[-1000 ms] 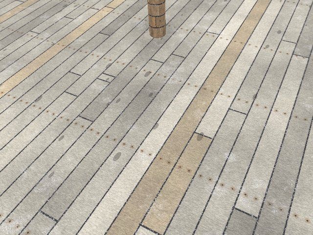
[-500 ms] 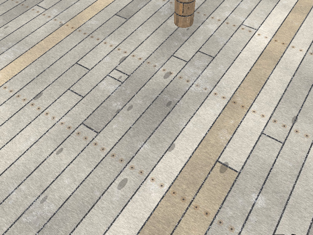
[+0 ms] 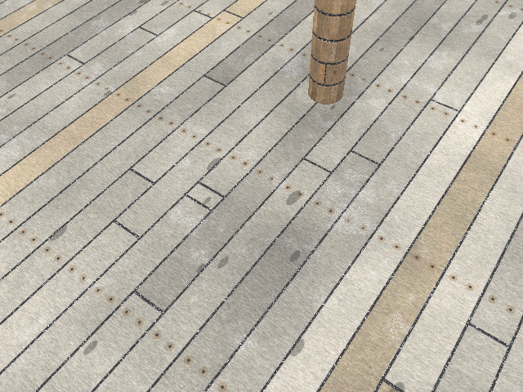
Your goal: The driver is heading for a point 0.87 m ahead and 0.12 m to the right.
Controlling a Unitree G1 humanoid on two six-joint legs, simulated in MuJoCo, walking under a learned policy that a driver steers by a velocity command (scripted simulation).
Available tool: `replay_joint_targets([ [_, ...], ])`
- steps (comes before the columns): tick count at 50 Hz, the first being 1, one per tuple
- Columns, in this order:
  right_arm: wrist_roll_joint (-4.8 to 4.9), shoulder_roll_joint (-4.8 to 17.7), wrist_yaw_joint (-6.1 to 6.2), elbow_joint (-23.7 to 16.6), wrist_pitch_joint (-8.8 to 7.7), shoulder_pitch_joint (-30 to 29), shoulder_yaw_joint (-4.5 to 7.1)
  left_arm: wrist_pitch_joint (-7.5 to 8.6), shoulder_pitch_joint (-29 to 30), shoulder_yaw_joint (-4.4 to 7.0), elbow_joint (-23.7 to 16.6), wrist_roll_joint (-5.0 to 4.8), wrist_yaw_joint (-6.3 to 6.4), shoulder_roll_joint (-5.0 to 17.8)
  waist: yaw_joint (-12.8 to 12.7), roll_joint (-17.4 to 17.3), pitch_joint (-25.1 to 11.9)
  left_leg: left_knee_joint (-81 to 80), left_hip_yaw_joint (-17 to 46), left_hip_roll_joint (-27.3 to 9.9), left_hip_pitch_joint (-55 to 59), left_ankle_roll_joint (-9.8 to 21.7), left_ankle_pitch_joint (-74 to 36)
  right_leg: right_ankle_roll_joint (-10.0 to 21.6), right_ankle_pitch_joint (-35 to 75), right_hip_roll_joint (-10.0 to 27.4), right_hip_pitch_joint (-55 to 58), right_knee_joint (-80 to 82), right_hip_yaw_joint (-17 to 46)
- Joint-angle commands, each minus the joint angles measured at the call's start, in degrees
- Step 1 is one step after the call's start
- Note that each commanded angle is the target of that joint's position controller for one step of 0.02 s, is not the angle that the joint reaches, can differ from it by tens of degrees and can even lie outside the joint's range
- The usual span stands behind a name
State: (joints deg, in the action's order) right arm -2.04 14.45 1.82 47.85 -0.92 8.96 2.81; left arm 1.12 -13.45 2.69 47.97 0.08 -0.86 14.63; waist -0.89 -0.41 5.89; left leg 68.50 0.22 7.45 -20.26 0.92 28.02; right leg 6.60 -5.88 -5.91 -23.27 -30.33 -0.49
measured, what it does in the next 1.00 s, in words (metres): walks ahead: left foot, then right foot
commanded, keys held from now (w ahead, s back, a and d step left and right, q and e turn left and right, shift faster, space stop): e+shift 0.42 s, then q+shift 0.08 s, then w+q+shift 0.50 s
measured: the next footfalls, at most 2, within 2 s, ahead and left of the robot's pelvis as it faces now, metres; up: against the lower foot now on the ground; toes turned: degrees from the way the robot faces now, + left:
left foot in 0.46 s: +0.17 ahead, +0.12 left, +0.00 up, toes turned -37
right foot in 0.82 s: +0.12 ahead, -0.08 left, +0.00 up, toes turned -14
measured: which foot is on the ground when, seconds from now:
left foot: up 0.00-0.44, down 0.46-0.82, up 0.84-1.00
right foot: down 0.00-0.44, up 0.46-0.80, down 0.82-1.00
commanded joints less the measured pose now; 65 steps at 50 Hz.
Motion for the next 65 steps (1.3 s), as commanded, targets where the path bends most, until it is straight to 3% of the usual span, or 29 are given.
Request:
replay_joint_targets([
  [1,-0.46,6.6,-0.1,-4.78,1.36,2.78,1.25,-1.4,-0.35,2.31,-4.53,-0.08,0.55,7.21,2.23,-1.17,-6.78,2.58,5.19,-5.91,-11.02,-1.91,-1.84,10.84,11.88,16.32,9.61,14.19,26.78],
  [8,0.31,5.95,0.21,-7.66,3.46,-1.59,0.39,-2.72,-3.02,4.69,-5.58,0.32,0.78,11.78,-0.2,5.53,-10.06,-13.01,5.63,-4.91,-10.23,-4.22,-7.15,3.06,-7.29,9.39,11.33,15.7,29.1],
  [15,1.29,7.38,0.62,-9.44,1.78,-5.34,0.19,-3.82,-4.11,5.96,-6.53,0.76,0.71,13.12,-2.72,8.06,-9.33,-22.3,8.0,-3.44,-10.17,-3.27,-7.32,2.49,-12.07,8.45,15.68,14.85,36.47],
  [21,2.2,9.08,1.48,-8.66,0.23,1.4,0.3,-3.99,1.84,6.0,-8.63,0.79,-0.17,13.1,1.28,9.87,-8.76,-42.14,7.71,-1.17,8.69,-0.53,-9.56,-1.55,-10.73,5.27,6.23,13.51,40.26],
  [22,1.87,10.11,1.94,-7.7,-0.01,4.51,0.65,-3.79,2.4,5.47,-8.67,0.38,0.07,11.95,2.98,8.14,-9.21,-50.12,8.04,-3.95,14.57,0.32,-13.78,-4.04,-17.28,2.83,3.32,11.38,36.94],
  [23,1.39,14.19,2.44,-8.63,0.11,2.98,1.45,-3.47,-1.91,4.4,-8.36,0.03,0.46,8.47,0.19,-1.63,-11.08,-56.65,18.96,-14.69,17.79,3.05,-6.19,-6.86,-25.76,-2.39,0.3,0.59,28.49],
  [24,0.32,17.54,1.89,-11.41,0.5,-2.25,1.52,-3.29,-3.05,4.49,-8.56,0.2,1.05,8.7,-0.51,-10.02,-9.38,-60.3,34.61,-26.8,13.7,8.45,-3.24,-8.37,-26.9,-9.56,-5.49,-13.72,14.79],
  [25,-0.48,14.92,1.07,-10.25,0.83,-1.53,1.31,-2.9,-0.92,5.02,-8.24,1.97,1.11,12.93,-0.41,-5.32,-7.52,-57.13,34.24,-25.71,7.69,11.76,-12.59,-8.67,-23.9,-5.71,-4.01,-22.14,15.01],
  [27,0.06,9.08,-0.72,-8.36,0.58,-0.55,-0.18,-2.69,-2.99,2.9,-6.48,2.32,0.16,8.53,-1.26,-6.28,-8.22,-58.07,27.51,-18.17,8.44,8.48,3.51,-7.59,-16.2,-3.43,-3.31,-24.67,15.08],
  [28,0.4,10.41,-1.18,-7.28,0.73,1.16,0.2,-2.6,-2.82,2.61,-6.32,2.81,-0.58,8.96,-0.7,-10.0,-6.79,-59.19,26.91,-15.88,10.46,8.05,7.64,-7.76,-15.78,-2.51,-6.04,-26.62,11.32],
  [30,1.24,11.21,-2.19,-5.94,0.57,5.54,0.64,-1.82,1.69,2.18,-7.04,3.63,-1.17,10.46,1.44,-9.45,-3.21,-60.65,28.96,-14.59,12.34,9.56,7.97,-8.68,-14.88,1.72,-10.18,-24.02,4.31],
  [34,1.58,13.67,-2.21,-2.54,-0.14,14.28,2.33,0.11,11.57,0.56,-10.06,2.54,-0.95,8.25,4.61,-9.23,-2.14,-59.62,31.38,-12.33,15.34,10.07,2.36,-9.99,-17.18,0.98,-7.42,-9.86,2.93],
  [37,1.64,13.74,-2.5,-2.92,0.24,10.99,3.12,0.97,11.2,-0.11,-10.69,0.91,0.02,7.1,2.19,-9.91,-3.03,-57.3,31.53,-9.39,9.87,9.3,-1.04,-8.52,-18.41,-0.82,3.67,2.64,3.21],
  [39,1.59,12.9,-2.72,-4.09,0.59,6.92,3.5,1.4,5.85,-0.04,-9.37,-0.21,1.73,7.06,-1.56,-7.13,-3.98,-53.55,30.33,-7.05,1.24,7.26,-3.76,-7.03,-7.8,0.05,18.52,13.97,2.51],
  [40,2.0,11.55,-2.69,-4.79,0.2,5.39,3.44,1.8,1.76,0.61,-8.36,-0.06,2.84,9.27,-3.49,-5.25,-5.56,-49.63,27.7,-4.99,-8.55,4.8,-3.33,-5.99,-3.98,3.55,31.72,15.33,3.9],
  [41,3.02,9.04,-2.75,-6.15,-0.72,3.76,2.98,2.3,-4.69,1.68,-7.23,0.7,3.94,13.26,-6.5,-1.25,-9.02,-40.58,22.14,-2.08,-21.51,2.01,0.81,-4.43,-9.36,11.74,46.81,14.4,9.54],
  [42,4.81,3.65,-2.89,-8.93,-1.78,4.12,1.36,2.3,-7.03,2.63,-7.9,1.72,4.64,17.67,-7.33,11.37,-14.55,-23.84,11.32,0.62,-30.29,1.16,3.73,-0.43,-26.6,27.73,52.94,16.59,26.13],
  [43,3.29,5.82,-2.53,-10.82,-1.7,0.24,0.89,2.07,-2.95,3.32,-7.36,2.85,4.6,18.26,-6.1,10.03,-9.27,-15.13,7.33,-6.24,-34.33,2.15,-2.34,4.19,-31.95,33.39,41.44,18.8,33.25],
  [44,2.2,7.75,-2.9,-10.83,-1.35,-1.84,1.37,2.43,-0.74,2.18,-8.12,2.95,3.93,13.11,-4.94,5.27,-5.63,-10.98,6.81,-8.67,-34.74,2.21,-5.86,4.12,-31.11,30.12,37.01,19.12,29.38],
  [47,0.11,8.05,-5.23,-9.96,0.2,0.82,1.92,3.37,-2.35,0.97,-7.08,2.47,2.92,9.61,-2.77,6.14,-3.34,-1.02,3.18,-10.22,-36.6,1.47,-9.44,0.79,-20.8,23.23,33.37,21.5,15.45],
  [54,0.44,6.51,-8.18,-16.88,0.91,-10.14,0.07,6.06,-3.16,1.14,-3.94,2.13,1.05,8.97,-0.36,5.91,3.98,-9.8,-2.49,-13.63,-29.91,3.3,-21.75,-1.74,1.66,17.92,20.63,28.32,-6.99],
  [56,0.15,5.09,-8.58,-17.85,0.91,-12.44,-0.8,6.21,-4.61,1.27,-2.87,1.88,1.1,10.04,-0.51,4.22,4.12,-18.87,-8.36,-11.1,-20.25,6.23,-22.34,-2.46,20.8,17.57,19.34,26.94,-11.9],
  [58,0.14,5.45,-7.78,-16.8,0.84,-8.82,-0.78,5.95,-8.3,1.72,-1.72,1.92,1.45,12.7,1.67,6.3,-1.19,-21.1,-11.7,-5.42,-9.27,9.03,-18.44,-2.12,56.87,19.8,23.13,17.19,-12.48],
  [60,-0.07,9.67,-5.95,-10.39,0.47,12.64,1.42,4.56,-7.51,2.41,-1.14,2.42,1.8,16.65,12.81,8.63,-12.77,-24.29,-7.86,-0.36,15.84,11.68,-11.14,-0.93,67.39,22.58,19.49,-6.8,-10.69],
  [61,-0.58,14.38,-4.73,-7.44,0.49,21.39,3.42,4.3,-5.8,2.12,-1.54,1.97,1.74,16.07,18.03,5.45,-16.65,-30.35,-1.9,-2.55,31.48,12.06,-10.12,-1.52,53.36,19.3,8.91,-26.17,-10.93],
  [62,-2.17,20.81,-3.77,-7.89,-0.06,16.29,4.29,4.17,-12.28,-0.88,-4.62,0.83,0.1,3.39,7.2,-15.12,-21.08,-37.04,25.66,-23.06,46.46,13.8,3.84,-3.55,-23.68,9.03,-14.12,-53.39,-8.12],
  [63,-0.72,21.34,-3.47,-10.39,-0.33,20.42,4.69,5.12,-7.8,-0.21,-6.36,-0.53,0.5,8.42,12.74,-7.97,-34.41,-46.99,45.37,-29.69,46.76,14.06,7.27,-1.92,-22.04,3.87,-15.34,-62.51,8.09],
  [64,-1.43,19.1,-2.84,-7.79,-0.83,17.55,4.44,5.17,-0.56,0.64,-7.66,-1.36,0.8,10.64,11.31,-1.92,-22.4,-49.81,37.19,-27.57,37.92,11.79,4.04,-1.43,-13.32,6.06,-20.12,-61.52,9.05],
  [65,-1.13,16.07,-2.46,-6.62,-1.62,14.68,3.59,5.11,-2.18,-0.1,-7.16,-0.95,0.62,8.84,7.01,0.23,-12.5,-51.08,30.28,-27.11,26.27,10.77,-0.53,-1.62,-9.66,9.46,-19.33,-56.13,6.73],
])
